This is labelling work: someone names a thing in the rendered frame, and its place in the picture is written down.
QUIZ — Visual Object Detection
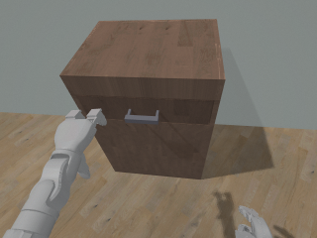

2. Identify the drawer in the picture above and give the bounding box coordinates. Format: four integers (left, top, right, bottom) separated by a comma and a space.
76, 94, 213, 125

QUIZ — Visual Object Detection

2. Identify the robot left hand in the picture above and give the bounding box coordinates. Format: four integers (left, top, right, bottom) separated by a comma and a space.
54, 108, 107, 179

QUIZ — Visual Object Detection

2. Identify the robot right hand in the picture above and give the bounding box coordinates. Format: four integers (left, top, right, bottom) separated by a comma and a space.
235, 205, 273, 238

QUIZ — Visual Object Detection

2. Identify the handle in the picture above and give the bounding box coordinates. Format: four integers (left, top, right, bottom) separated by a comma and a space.
124, 109, 159, 125

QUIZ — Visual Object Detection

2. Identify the cabinet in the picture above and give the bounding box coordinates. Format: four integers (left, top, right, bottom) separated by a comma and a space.
59, 19, 226, 179

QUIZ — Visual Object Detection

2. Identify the left robot forearm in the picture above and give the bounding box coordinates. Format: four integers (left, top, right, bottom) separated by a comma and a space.
2, 149, 82, 238

